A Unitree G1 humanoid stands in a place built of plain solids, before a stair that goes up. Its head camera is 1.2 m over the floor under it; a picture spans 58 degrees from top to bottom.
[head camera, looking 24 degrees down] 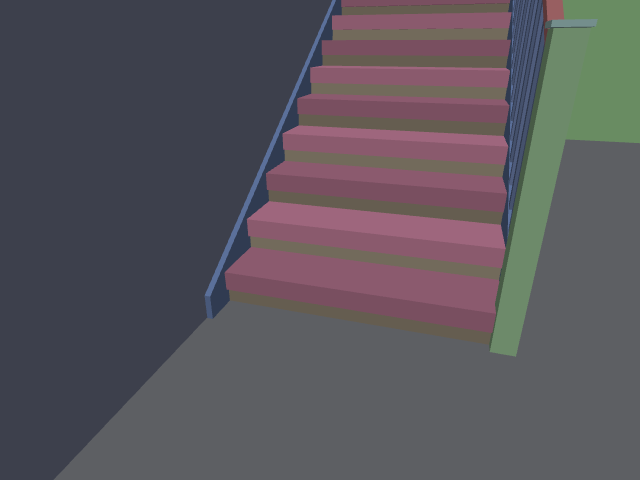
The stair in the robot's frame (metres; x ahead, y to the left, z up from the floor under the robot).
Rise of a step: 0.18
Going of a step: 0.28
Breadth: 1.30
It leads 17 degrees to the right of straight ahead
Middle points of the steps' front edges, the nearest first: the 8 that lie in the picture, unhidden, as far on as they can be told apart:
1.72 -0.13 0.18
1.98 -0.23 0.36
2.25 -0.31 0.53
2.52 -0.39 0.71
2.79 -0.47 0.89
3.06 -0.55 1.07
3.33 -0.63 1.25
3.60 -0.72 1.42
